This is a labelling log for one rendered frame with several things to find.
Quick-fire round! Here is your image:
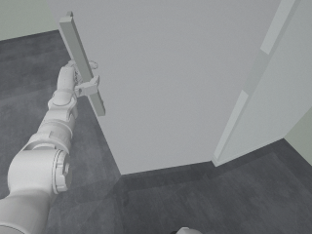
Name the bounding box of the left robot forearm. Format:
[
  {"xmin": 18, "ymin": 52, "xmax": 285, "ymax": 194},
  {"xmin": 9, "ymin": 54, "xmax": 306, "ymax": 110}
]
[{"xmin": 7, "ymin": 88, "xmax": 79, "ymax": 192}]

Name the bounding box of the fridge door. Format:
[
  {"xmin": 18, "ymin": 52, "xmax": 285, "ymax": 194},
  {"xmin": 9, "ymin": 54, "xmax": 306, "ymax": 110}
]
[{"xmin": 46, "ymin": 0, "xmax": 282, "ymax": 176}]

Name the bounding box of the handle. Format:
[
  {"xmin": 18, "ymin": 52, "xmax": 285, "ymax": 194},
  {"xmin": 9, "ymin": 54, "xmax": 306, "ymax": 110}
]
[{"xmin": 59, "ymin": 11, "xmax": 106, "ymax": 117}]

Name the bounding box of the left robot upper arm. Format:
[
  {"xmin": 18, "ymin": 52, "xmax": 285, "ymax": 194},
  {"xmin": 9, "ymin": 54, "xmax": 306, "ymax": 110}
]
[{"xmin": 0, "ymin": 149, "xmax": 72, "ymax": 234}]

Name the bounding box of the robot left hand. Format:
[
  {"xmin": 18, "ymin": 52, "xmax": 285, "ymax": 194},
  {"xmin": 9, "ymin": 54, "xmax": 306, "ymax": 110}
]
[{"xmin": 57, "ymin": 58, "xmax": 100, "ymax": 98}]

